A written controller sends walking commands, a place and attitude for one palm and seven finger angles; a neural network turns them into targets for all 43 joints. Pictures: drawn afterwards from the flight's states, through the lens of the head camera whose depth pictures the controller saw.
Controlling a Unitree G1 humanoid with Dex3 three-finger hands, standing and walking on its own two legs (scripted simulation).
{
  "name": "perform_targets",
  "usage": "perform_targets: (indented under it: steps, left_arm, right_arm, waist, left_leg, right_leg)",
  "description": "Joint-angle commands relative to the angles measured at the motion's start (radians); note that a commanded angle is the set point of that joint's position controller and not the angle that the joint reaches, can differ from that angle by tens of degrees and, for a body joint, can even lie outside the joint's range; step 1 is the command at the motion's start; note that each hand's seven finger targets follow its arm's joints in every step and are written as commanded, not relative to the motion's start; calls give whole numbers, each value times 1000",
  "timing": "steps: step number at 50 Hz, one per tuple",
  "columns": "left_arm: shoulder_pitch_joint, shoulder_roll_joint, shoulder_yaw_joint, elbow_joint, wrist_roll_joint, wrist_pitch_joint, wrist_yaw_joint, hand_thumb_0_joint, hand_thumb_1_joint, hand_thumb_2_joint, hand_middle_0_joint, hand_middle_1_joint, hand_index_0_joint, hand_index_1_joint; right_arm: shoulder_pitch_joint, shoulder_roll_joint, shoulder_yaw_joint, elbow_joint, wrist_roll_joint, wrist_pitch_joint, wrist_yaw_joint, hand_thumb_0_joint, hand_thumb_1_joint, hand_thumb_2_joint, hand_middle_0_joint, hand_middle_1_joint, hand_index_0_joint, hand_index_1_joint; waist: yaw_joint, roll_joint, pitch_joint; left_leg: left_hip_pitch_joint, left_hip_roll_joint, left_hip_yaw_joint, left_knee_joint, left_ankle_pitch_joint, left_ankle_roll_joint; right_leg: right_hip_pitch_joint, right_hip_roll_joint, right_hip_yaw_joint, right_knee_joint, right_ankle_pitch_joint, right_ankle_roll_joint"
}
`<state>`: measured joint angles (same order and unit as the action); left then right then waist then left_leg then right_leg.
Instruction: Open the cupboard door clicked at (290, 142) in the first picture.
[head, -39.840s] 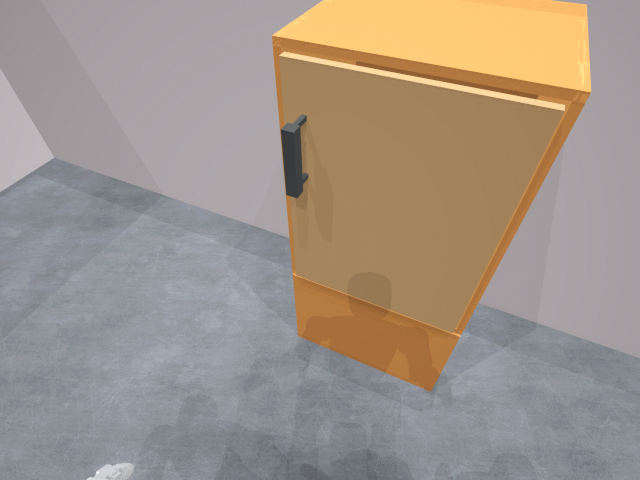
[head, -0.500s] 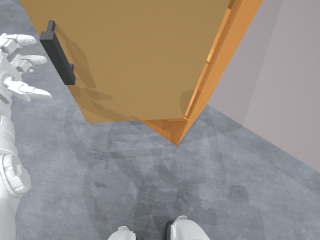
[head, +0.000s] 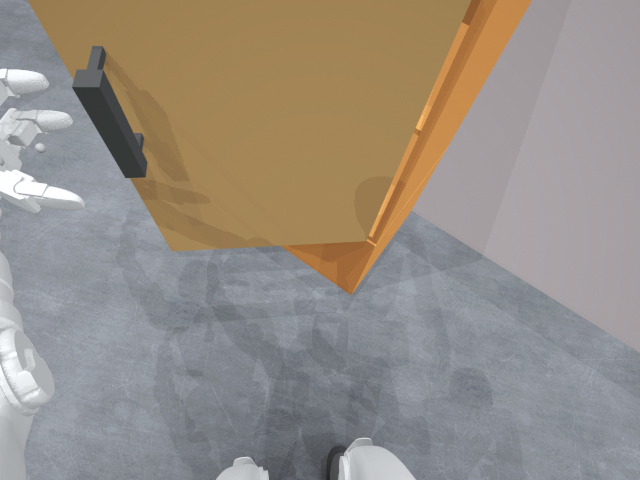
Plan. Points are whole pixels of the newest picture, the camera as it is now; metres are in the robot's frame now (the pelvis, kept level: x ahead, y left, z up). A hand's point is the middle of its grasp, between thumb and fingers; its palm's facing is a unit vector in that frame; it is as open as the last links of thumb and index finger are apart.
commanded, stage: move the hooked fingers beside the handle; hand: left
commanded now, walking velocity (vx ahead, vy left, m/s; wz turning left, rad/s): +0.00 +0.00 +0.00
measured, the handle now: (118, 116) +0.53 +0.22 +0.09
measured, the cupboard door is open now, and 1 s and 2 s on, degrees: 41 41 41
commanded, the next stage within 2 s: slide the fingers in behind the handle in 0.54 s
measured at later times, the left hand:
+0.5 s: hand (45, 149) +0.48 +0.28 +0.09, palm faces +0.03 -1.00 -0.01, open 14.0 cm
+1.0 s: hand (67, 148) +0.48 +0.26 +0.09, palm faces +0.02 -1.00 -0.01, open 14.0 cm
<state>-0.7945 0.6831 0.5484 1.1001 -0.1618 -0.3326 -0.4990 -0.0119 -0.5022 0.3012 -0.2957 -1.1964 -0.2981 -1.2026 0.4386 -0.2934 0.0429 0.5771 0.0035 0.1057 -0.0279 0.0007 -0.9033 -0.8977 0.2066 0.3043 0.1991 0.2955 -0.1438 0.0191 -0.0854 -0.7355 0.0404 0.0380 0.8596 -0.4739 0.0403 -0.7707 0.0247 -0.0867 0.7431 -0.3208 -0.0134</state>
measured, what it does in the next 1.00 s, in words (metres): stands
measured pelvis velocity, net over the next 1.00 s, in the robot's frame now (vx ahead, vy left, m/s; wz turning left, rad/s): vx -0.01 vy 0.01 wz -0.01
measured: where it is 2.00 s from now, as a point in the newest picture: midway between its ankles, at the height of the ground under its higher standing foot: outside the picture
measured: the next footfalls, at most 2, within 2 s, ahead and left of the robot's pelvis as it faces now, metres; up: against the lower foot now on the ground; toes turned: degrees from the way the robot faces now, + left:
none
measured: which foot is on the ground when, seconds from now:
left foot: down 0.00-1.00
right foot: down 0.00-1.00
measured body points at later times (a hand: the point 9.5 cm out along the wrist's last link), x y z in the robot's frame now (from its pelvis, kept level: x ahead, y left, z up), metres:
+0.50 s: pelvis -0.02 +0.00 -0.01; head +0.12 +0.02 +0.42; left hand +0.47 +0.34 +0.09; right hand -0.01 -0.27 -0.11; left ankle -0.05 +0.08 -0.70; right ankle +0.01 -0.12 -0.70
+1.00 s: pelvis -0.01 +0.01 +0.00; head +0.11 +0.03 +0.43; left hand +0.47 +0.32 +0.09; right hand +0.00 -0.26 -0.11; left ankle -0.05 +0.08 -0.70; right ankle +0.01 -0.12 -0.70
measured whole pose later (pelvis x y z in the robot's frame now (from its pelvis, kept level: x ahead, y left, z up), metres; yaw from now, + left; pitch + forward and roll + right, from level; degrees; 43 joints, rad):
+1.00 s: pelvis -0.01 +0.01 +0.00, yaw +0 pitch +20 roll -4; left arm -0.82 0.63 0.49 1.11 -0.14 -0.32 -0.42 -0.01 -0.50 0.30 -0.30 -1.20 -0.30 -1.20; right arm 0.43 -0.28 0.05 0.56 0.00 0.10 -0.02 0.00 -0.90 -0.90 0.21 0.30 0.20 0.30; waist -0.16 0.03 -0.09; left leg -0.76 0.03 0.04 0.89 -0.48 0.05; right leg -0.79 0.02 -0.08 0.77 -0.32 0.00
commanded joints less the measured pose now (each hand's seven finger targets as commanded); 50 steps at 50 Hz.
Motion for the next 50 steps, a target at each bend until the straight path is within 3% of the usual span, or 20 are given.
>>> perform_targets:
  steps: [1,7,8,10,12,14,18,19,21,24,27,31,34,35,37,38,40,42,44,50]
  left_arm:
    - [-414,208,-64,-179,-31,-30,-4,0,-500,300,-300,-1200,-300,-1200]
    - [-447,278,-30,-96,4,-15,43,0,-500,300,-300,-1200,-300,-1200]
    - [-479,328,5,-126,8,-36,55,0,-500,300,-300,-1200,-300,-1200]
    - [-537,334,-4,-176,24,-72,66,0,-500,300,-300,-1200,-300,-1200]
    - [-549,359,9,-155,29,-90,70,0,-500,300,-300,-1200,-300,-1200]
    - [-554,377,23,-131,24,-91,58,0,-500,300,-300,-1200,-300,-1200]
    - [-501,359,-4,-25,20,-41,14,0,-500,300,-300,-1200,-300,-1200]
    - [-478,396,13,-10,31,-30,6,0,-500,300,-300,-1200,-300,-1200]
    - [-504,374,-18,-8,29,-17,-7,0,-500,300,-300,-1200,-300,-1200]
    - [-496,417,30,-53,9,-40,-20,0,-500,300,-300,-1200,-300,-1200]
    - [-562,385,2,-89,1,-60,-22,0,-500,300,-300,-1200,-300,-1200]
    - [-541,411,25,-82,5,-55,-14,0,-500,300,-300,-1200,-300,-1200]
    - [-528,379,5,-146,13,-49,-7,0,-500,300,-300,-1200,-300,-1200]
    - [-499,338,-19,-147,10,-44,-4,0,-500,300,-300,-1200,-300,-1200]
    - [-442,357,17,-154,-2,-35,10,0,-500,300,-300,-1200,-300,-1200]
    - [-441,328,0,-152,-13,-33,11,0,-500,300,-300,-1200,-300,-1200]
    - [-471,287,-27,-129,-12,-21,26,0,-500,300,-300,-1200,-300,-1200]
    - [-444,310,-2,-139,-4,-21,46,0,-500,300,-300,-1200,-300,-1200]
    - [-434,322,12,-198,3,-38,63,0,-500,300,-300,-1200,-300,-1200]
    - [-430,190,-60,-218,-16,-52,85,0,-500,300,-300,-1200,-300,-1200]
  right_arm:
    - [145,-182,-72,-26,3,-17,-13,0,-900,-900,200,300,200,300]
    - [130,-183,-59,-40,3,-20,-20,0,-900,-900,200,300,200,300]
    - [128,-187,-59,-47,1,-23,-24,0,-900,-900,200,300,200,300]
    - [127,-180,-57,-46,-2,-27,-23,0,-900,-900,200,300,200,300]
    - [121,-183,-54,-43,-2,-33,-24,0,-900,-900,200,300,200,300]
    - [127,-187,-56,-37,-2,-36,-27,0,-900,-900,200,300,200,300]
    - [127,-191,-44,-44,5,-36,-33,0,-900,-900,200,300,200,300]
    - [129,-195,-44,-45,6,-34,-34,0,-900,-900,200,300,200,300]
    - [134,-196,-39,-47,7,-31,-35,0,-900,-900,200,300,200,300]
    - [148,-204,-49,-51,2,-33,-35,0,-900,-900,200,300,200,300]
    - [154,-202,-49,-38,1,-31,-34,0,-900,-900,200,300,200,300]
    - [169,-207,-55,-27,-2,-28,-34,0,-900,-900,200,300,200,300]
    - [178,-198,-57,-27,-5,-23,-25,0,-900,-900,200,300,200,300]
    - [177,-195,-58,-30,-5,-21,-20,0,-900,-900,200,300,200,300]
    - [179,-199,-65,-34,-7,-17,-16,0,-900,-900,200,300,200,300]
    - [176,-198,-62,-43,-5,-15,-16,0,-900,-900,200,300,200,300]
    - [165,-192,-61,-41,-1,-13,-12,0,-900,-900,200,300,200,300]
    - [163,-194,-63,-50,-3,-14,-9,0,-900,-900,200,300,200,300]
    - [165,-190,-66,-57,-6,-13,-7,0,-900,-900,200,300,200,300]
    - [148,-178,-70,-51,-3,-19,1,0,-900,-900,200,300,200,300]
  waist:
    - [-19,184,-414]
    - [-18,100,-361]
    - [-11,106,-376]
    - [-9,177,-466]
    - [-15,156,-463]
    - [-18,150,-489]
    - [-23,124,-429]
    - [-10,130,-436]
    - [-29,124,-403]
    - [-16,136,-472]
    - [-36,159,-462]
    - [-29,166,-471]
    - [-7,299,-543]
    - [-11,288,-527]
    - [-2,204,-516]
    - [-11,184,-497]
    - [-24,160,-434]
    - [-4,165,-437]
    - [11,209,-485]
    - [-5,166,-460]
  left_leg:
    - [366,11,-101,-65,711,-35]
    - [218,-9,-81,-72,538,-17]
    - [212,-11,-85,-67,547,-19]
    - [271,-9,-90,-55,600,-33]
    - [248,-7,-90,-48,561,-31]
    - [249,-7,-90,-44,569,-29]
    - [172,-15,-77,-52,491,-13]
    - [153,-17,-74,-51,475,-13]
    - [135,-15,-75,-56,445,-10]
    - [171,-11,-78,-45,483,-13]
    - [196,-6,-89,-44,479,-17]
    - [211,-3,-95,-41,503,-21]
    - [332,3,-107,-33,658,-50]
    - [360,9,-113,-31,696,-57]
    - [332,14,-110,-34,695,-49]
    - [319,12,-110,-36,700,-46]
    - [270,8,-101,-49,615,-36]
    - [249,2,-95,-58,591,-34]
    - [311,8,-102,-52,683,-49]
    - [347,16,-109,-49,718,-56]
  right_leg:
    - [168,30,35,-19,357,-9]
    - [219,19,50,-5,343,-10]
    - [237,19,52,9,359,-17]
    - [239,18,59,22,371,-15]
    - [241,19,61,25,350,-14]
    - [258,20,65,26,365,-12]
    - [268,17,66,18,351,-13]
    - [272,14,68,19,342,-11]
    - [246,15,65,12,319,-9]
    - [253,21,66,21,334,-14]
    - [204,25,59,17,295,-13]
    - [197,26,55,19,295,-15]
    - [156,29,43,28,318,-21]
    - [132,32,35,22,314,-20]
    - [164,35,34,16,333,-16]
    - [167,38,32,17,345,-19]
    - [167,36,32,10,325,-13]
    - [197,33,37,11,326,-16]
    - [193,33,35,22,350,-20]
    - [170,35,29,16,350,-14]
